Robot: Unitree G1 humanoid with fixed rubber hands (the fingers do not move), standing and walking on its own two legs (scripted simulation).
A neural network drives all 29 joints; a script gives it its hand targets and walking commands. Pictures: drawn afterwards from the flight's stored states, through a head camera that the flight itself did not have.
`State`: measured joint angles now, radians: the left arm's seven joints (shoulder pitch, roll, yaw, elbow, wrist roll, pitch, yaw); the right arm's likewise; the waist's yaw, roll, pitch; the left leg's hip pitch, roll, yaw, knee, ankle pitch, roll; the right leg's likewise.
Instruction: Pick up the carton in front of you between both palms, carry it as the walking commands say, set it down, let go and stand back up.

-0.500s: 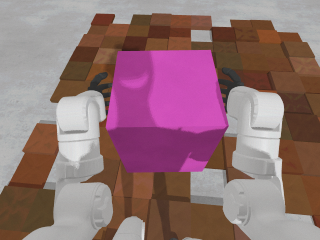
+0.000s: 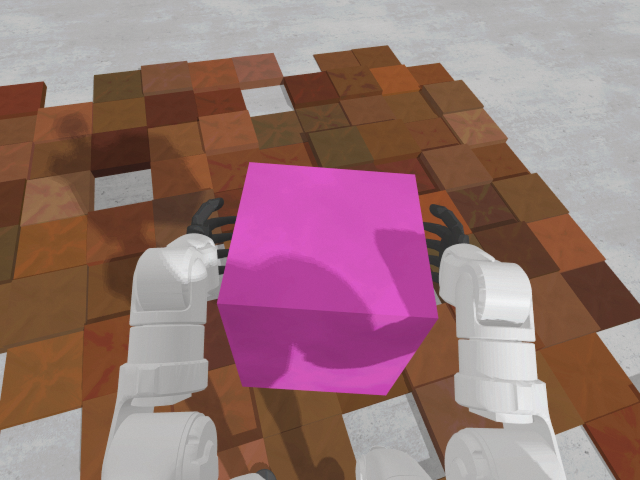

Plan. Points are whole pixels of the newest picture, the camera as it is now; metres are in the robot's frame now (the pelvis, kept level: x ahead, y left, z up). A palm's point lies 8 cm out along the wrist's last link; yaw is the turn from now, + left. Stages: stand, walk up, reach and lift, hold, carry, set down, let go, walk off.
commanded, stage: carry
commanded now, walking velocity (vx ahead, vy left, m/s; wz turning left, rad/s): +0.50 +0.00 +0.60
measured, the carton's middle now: (322, 287) +0.35 +0.02 +0.00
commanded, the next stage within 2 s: none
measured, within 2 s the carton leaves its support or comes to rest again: neither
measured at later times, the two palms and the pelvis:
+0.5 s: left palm (220, 101) +0.60 +0.17 +0.10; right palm (410, 87) +0.66 -0.12 +0.10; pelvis +0.28 -0.03 -0.01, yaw +9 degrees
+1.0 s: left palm out of the picture +0.90 +0.25 +0.14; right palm out of the picture +0.97 -0.04 +0.14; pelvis +0.58 +0.02 +0.00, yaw +16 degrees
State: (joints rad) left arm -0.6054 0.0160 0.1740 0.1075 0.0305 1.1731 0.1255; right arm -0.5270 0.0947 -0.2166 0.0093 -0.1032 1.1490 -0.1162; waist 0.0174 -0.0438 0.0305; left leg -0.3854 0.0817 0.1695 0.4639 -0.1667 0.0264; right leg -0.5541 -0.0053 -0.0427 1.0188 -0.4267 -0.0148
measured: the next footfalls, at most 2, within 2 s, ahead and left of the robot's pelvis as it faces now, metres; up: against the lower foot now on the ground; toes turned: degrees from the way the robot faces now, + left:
right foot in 0.22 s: +0.26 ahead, -0.12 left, -0.02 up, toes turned -7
left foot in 0.64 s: +0.56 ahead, +0.13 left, +0.02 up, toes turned +21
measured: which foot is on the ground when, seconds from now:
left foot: down 0.00-0.24, up 0.26-0.62, down 0.64-1.00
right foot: up 0.00-0.20, down 0.22-0.66, up 0.68-1.00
